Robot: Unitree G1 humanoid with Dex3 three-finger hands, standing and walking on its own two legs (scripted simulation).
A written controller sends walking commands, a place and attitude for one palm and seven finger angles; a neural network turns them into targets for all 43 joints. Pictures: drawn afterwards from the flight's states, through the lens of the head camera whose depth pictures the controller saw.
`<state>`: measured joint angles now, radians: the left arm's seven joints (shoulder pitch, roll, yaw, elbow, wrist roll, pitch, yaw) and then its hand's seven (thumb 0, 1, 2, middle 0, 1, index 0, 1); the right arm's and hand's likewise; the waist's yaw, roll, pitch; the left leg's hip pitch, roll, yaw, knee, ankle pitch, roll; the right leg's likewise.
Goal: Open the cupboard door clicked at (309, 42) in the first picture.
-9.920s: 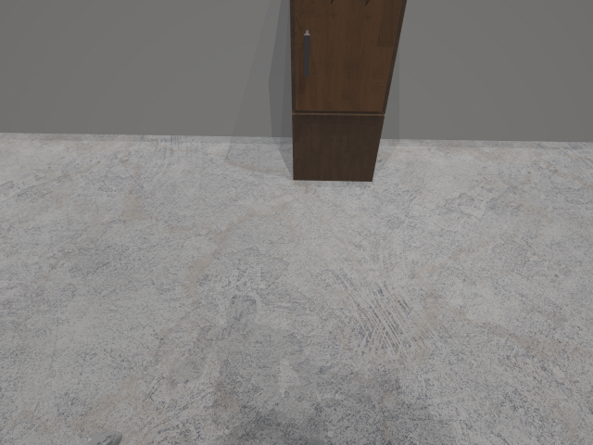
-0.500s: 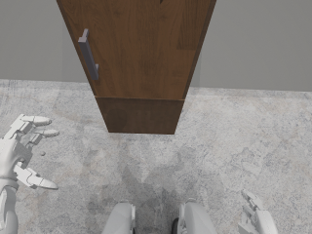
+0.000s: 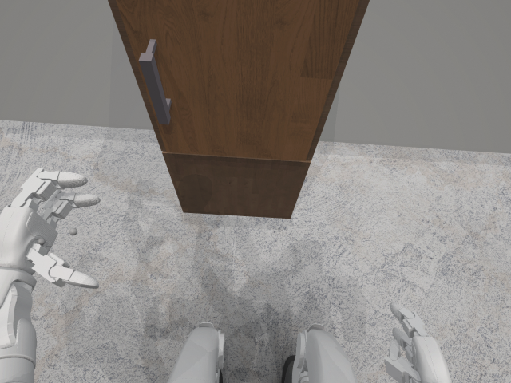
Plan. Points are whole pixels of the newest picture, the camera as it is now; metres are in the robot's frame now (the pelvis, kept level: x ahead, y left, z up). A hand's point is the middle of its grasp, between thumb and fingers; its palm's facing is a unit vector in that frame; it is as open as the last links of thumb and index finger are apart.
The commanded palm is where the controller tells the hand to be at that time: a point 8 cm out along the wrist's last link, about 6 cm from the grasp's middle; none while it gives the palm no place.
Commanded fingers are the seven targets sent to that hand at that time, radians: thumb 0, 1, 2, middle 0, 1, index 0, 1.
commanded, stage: move the hooked fingers beside the handle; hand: left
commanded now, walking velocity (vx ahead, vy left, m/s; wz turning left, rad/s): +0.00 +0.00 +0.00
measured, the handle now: (158, 85) +0.61 +0.23 +0.03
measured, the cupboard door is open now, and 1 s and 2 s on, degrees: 0 0 0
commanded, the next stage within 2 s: none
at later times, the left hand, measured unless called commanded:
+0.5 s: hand (93, 172) +0.41 +0.29 +0.04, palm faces +0.02 -1.00 -0.05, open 14.0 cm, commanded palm +0.39 +0.33 +0.04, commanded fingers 0.00 -0.50 0.30 -0.30 -1.20 -0.30 -1.20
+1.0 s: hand (107, 131) +0.49 +0.29 +0.03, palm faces +0.01 -1.00 -0.03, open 14.0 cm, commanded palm +0.49 +0.33 +0.03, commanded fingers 0.00 -0.50 0.30 -0.30 -1.20 -0.30 -1.20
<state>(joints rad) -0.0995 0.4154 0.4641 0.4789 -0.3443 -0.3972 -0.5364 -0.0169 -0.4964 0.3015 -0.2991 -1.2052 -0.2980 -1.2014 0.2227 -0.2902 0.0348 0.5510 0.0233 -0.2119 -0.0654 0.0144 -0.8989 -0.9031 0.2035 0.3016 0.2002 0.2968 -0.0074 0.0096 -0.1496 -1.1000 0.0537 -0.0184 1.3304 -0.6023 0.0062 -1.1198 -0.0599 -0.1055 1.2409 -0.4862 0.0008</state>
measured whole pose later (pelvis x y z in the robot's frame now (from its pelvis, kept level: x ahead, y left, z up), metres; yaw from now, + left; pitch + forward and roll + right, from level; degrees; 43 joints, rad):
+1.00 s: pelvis -0.01 +0.01 -0.02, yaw -3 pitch +29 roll -5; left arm -0.85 0.75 0.61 1.14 -0.13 -0.40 -0.54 -0.02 -0.50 0.30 -0.30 -1.20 -0.30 -1.20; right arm 0.29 -0.31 0.07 0.60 -0.01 0.00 -0.02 0.01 -0.90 -0.90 0.20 0.30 0.20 0.30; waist -0.16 0.01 -0.12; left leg -1.33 0.08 -0.02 1.42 -0.61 0.02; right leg -1.34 -0.04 -0.10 1.29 -0.46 0.01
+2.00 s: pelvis +0.00 +0.02 -0.03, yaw -5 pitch +34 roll -8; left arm -1.04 0.91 0.62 1.18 -0.03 -0.29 -0.50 -0.02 -0.49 0.30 -0.30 -1.20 -0.30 -1.20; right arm 0.33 -0.29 0.11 0.55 -0.03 0.11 0.01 0.00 -0.90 -0.90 0.20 0.30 0.20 0.30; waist -0.24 0.02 -0.10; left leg -1.41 0.09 -0.04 1.43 -0.62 0.03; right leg -1.39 -0.01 -0.12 1.26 -0.45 0.02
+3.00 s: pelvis +0.00 +0.01 -0.03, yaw -4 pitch +33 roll -7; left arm -1.03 0.80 0.56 1.17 -0.02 -0.34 -0.38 -0.02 -0.49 0.30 -0.30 -1.20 -0.30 -1.21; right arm 0.34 -0.27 0.10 0.58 -0.04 0.09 0.01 0.00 -0.90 -0.90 0.20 0.30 0.20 0.30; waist -0.24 0.03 -0.11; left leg -1.40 0.09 -0.04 1.42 -0.61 0.02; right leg -1.39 -0.02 -0.11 1.27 -0.45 0.02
